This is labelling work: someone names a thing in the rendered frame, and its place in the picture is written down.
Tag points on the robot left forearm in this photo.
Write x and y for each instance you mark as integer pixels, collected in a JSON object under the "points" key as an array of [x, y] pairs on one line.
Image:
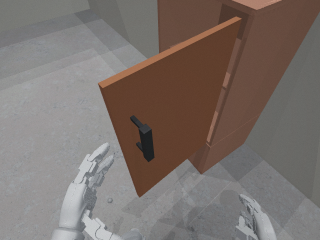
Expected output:
{"points": [[62, 233]]}

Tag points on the handle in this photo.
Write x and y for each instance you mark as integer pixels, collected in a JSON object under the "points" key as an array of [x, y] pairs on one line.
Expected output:
{"points": [[146, 138]]}

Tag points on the right robot hand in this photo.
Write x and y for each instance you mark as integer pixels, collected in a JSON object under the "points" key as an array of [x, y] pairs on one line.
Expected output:
{"points": [[259, 225]]}

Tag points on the cupboard door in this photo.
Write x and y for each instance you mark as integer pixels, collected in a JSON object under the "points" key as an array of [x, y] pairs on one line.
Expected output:
{"points": [[175, 93]]}

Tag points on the left robot hand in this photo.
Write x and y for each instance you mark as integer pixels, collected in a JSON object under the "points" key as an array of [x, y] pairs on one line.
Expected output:
{"points": [[81, 193]]}

